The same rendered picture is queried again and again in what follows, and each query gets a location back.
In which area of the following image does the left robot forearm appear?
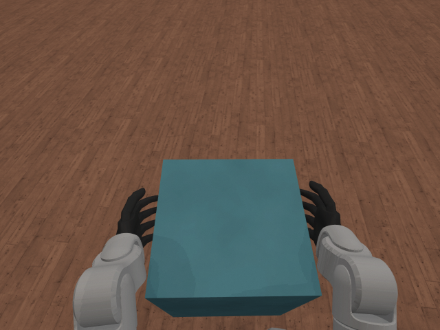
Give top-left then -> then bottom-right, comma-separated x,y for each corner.
73,233 -> 146,330

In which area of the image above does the robot right hand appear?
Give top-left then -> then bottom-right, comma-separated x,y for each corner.
300,181 -> 341,245

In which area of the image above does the right robot forearm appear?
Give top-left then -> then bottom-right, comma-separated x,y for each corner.
316,225 -> 398,330

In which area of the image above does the robot left hand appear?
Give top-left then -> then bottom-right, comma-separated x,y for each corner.
116,188 -> 158,247

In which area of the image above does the carton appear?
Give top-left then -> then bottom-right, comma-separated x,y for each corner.
145,159 -> 322,317

